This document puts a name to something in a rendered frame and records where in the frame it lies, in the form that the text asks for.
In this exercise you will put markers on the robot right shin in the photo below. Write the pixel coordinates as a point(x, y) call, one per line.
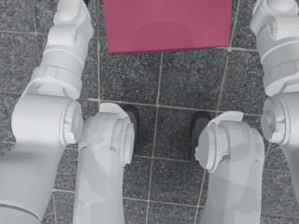
point(233, 116)

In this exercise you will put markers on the carton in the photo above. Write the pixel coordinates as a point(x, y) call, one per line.
point(151, 26)

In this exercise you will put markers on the robot left thigh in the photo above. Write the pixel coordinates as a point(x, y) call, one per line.
point(98, 191)

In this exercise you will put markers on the robot left upper arm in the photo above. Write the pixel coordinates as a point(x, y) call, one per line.
point(43, 125)

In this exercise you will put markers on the robot left forearm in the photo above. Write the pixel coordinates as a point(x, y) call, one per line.
point(64, 56)

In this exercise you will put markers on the robot right upper arm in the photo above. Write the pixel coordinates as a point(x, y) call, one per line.
point(280, 124)

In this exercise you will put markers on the robot right forearm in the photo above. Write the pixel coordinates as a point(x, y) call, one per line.
point(275, 24)

